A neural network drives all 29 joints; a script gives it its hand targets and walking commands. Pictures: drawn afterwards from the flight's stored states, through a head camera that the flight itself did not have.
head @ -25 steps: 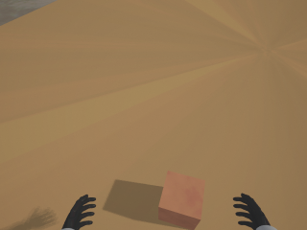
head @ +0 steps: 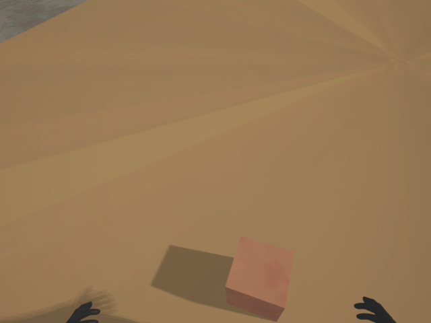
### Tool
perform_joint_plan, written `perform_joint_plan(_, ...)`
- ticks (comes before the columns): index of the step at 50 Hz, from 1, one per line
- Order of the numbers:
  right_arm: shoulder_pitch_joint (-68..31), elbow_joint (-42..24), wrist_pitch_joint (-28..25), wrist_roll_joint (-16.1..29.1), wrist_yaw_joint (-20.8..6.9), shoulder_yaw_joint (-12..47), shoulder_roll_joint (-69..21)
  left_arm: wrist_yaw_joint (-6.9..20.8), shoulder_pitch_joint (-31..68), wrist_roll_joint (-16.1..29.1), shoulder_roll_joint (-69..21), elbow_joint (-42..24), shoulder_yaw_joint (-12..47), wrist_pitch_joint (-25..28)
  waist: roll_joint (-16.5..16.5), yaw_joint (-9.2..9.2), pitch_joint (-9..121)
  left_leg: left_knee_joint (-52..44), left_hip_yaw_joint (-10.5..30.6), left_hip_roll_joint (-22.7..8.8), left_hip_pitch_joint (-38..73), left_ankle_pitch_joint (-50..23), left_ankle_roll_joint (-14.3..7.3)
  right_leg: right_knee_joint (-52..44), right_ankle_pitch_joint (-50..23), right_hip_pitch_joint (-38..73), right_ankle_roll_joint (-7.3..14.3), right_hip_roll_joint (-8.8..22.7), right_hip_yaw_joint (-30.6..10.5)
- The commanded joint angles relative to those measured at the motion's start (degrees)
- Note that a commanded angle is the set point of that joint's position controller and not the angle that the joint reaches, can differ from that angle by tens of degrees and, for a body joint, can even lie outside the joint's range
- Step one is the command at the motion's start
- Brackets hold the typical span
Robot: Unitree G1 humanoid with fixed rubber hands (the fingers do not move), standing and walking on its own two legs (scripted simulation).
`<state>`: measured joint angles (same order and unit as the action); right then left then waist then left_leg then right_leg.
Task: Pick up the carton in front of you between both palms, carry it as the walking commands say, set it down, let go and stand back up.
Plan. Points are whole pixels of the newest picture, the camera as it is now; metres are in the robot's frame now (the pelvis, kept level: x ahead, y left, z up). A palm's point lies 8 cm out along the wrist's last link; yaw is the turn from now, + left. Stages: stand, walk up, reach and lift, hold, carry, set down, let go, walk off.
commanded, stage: stand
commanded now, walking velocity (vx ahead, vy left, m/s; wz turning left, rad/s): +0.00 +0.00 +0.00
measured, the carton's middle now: (258, 279) +0.39 -0.11 -0.64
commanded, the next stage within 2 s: none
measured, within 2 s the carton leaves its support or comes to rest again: neither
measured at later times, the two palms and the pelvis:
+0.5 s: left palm out of the picture +0.10 +0.30 -0.08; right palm out of the picture +0.10 -0.30 -0.10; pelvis -0.01 +0.00 +0.01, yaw +0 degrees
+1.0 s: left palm out of the picture +0.08 +0.31 -0.09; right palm out of the picture +0.06 -0.31 -0.10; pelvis -0.02 +0.00 +0.01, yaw +0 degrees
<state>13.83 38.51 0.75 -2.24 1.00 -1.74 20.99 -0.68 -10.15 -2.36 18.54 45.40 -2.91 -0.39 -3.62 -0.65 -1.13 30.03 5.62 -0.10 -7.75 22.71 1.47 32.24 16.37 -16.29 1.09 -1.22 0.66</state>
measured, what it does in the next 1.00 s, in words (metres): stands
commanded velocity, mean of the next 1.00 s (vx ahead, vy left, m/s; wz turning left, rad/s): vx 0.00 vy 0.00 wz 0.00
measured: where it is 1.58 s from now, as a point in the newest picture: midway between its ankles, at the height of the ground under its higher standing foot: outside the picture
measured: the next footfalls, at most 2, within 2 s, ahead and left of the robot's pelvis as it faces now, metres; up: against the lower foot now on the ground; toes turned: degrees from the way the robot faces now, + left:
none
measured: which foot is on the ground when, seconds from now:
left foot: down 0.00-1.00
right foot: down 0.00-1.00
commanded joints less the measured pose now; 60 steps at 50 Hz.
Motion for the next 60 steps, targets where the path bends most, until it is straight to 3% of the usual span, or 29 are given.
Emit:
perform_joint_plan(1, -0.1, -2.5, -0.8, 0.2, 0.5, -1.6, 7.6, -0.4, 1.7, 0.1, 9.6, -2.3, -2.0, 0.7, 4.0, 0.38, 4.7, -3.0, 0.7, -2.7, -3.6, -19.9, -0.9, -4.1, -20.7, 8.7, 0.9, 5.6, -5.4)
perform_joint_plan(11, -1.7, 1.4, -1.2, 0.4, 0.7, -0.6, 8.7, -0.2, 3.8, 0.4, 10.0, 1.2, -1.6, 0.8, 3.1, 0.14, 3.9, -5.2, 1.3, -3.3, -3.5, -20.0, -0.9, -5.3, -20.9, 10.5, 1.0, 5.9, -5.5)
perform_joint_plan(34, -3.9, 9.8, -1.8, 0.6, 0.5, 0.1, 10.4, 0.2, 6.6, 1.0, 11.7, 8.8, -0.5, 0.9, 3.3, 0.07, 0.9, -10.8, 2.5, -4.3, -2.9, -13.4, -1.6, -9.9, -12.2, 10.3, 0.8, 6.5, -7.1)
perform_joint_plan(60, -4.7, 14.4, -1.9, 0.9, 0.4, 0.2, 11.1, 0.3, 7.3, 1.5, 12.7, 12.5, 0.5, 1.1, 3.6, 0.26, 1.1, -12.4, 2.2, -5.0, -1.5, -13.9, -1.9, -11.2, -13.6, 10.3, 1.1, 7.1, -8.1)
